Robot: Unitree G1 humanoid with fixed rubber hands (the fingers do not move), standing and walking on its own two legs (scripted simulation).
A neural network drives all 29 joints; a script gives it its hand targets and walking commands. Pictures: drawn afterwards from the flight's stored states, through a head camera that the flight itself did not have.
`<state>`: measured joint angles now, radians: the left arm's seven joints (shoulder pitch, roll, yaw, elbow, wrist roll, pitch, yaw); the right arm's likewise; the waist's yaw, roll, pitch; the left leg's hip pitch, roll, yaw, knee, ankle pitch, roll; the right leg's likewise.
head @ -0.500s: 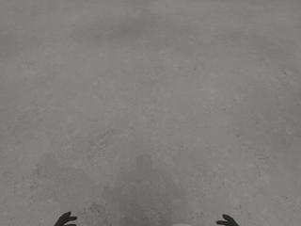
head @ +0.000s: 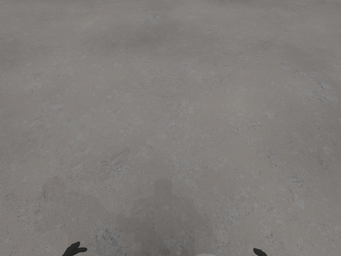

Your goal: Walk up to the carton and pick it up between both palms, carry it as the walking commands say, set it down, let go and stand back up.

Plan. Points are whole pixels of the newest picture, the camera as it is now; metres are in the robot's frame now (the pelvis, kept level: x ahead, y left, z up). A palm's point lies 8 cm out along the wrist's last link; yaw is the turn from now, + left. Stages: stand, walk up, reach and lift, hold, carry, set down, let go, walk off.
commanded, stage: walk up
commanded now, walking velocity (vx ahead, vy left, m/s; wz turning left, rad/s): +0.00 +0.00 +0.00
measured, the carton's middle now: out of the picture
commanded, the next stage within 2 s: none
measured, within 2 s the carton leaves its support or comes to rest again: neither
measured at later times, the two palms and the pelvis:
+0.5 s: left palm out of the picture +0.07 +0.27 -0.12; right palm out of the picture +0.06 -0.24 -0.10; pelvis -0.01 +0.02 +0.01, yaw -6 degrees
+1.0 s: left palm out of the picture +0.12 +0.18 -0.11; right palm out of the picture +0.01 -0.30 -0.11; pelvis -0.03 -0.04 +0.01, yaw -20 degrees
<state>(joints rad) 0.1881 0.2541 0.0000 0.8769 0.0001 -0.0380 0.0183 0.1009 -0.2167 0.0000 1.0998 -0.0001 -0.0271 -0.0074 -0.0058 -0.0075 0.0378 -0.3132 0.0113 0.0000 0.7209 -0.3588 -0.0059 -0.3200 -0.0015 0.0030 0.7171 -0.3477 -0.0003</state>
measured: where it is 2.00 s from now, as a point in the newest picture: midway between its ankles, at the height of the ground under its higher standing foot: outside the picture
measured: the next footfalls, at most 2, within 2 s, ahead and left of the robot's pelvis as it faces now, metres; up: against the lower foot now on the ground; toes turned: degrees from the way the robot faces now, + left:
right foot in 0.80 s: +0.02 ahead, -0.16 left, +0.00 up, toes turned -13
left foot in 1.16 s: +0.05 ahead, +0.02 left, +0.00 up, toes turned -21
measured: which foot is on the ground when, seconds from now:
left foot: down 0.00-0.80, up 0.82-1.00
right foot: down 0.00-0.44, up 0.46-0.78, down 0.80-1.00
